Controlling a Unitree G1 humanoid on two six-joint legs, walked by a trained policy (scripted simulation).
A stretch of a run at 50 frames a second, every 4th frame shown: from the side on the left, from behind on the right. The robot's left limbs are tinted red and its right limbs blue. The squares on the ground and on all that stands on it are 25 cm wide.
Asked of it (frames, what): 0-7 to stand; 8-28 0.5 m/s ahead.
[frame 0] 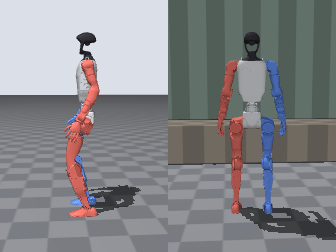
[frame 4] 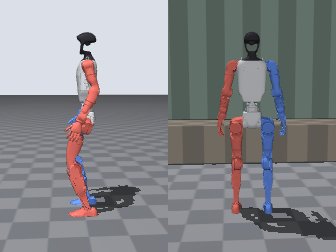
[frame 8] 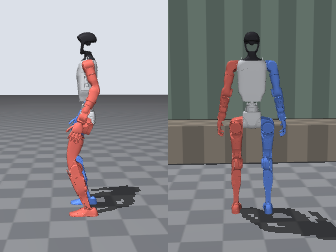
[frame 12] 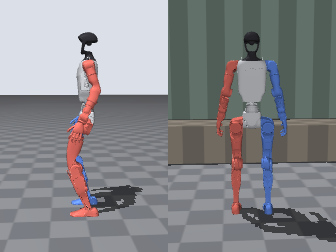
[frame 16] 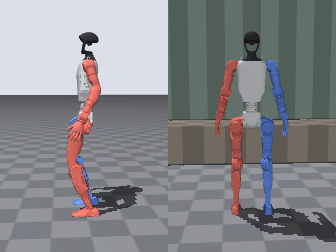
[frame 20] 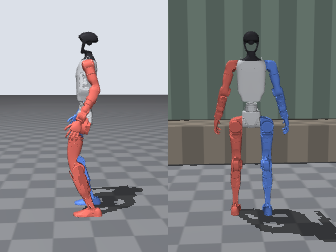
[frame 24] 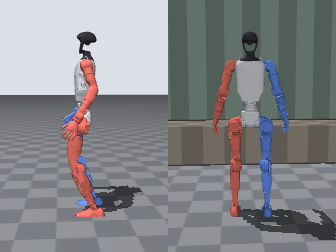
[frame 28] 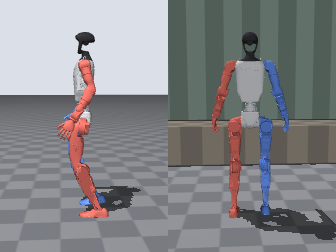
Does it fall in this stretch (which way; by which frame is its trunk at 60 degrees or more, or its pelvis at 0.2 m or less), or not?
no
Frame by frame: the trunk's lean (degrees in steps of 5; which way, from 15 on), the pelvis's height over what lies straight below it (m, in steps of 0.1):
0: 0, 0.8
4: 0, 0.8
8: 0, 0.8
12: 0, 0.8
16: 5, 0.8
20: 5, 0.8
24: 5, 0.8
28: 0, 0.8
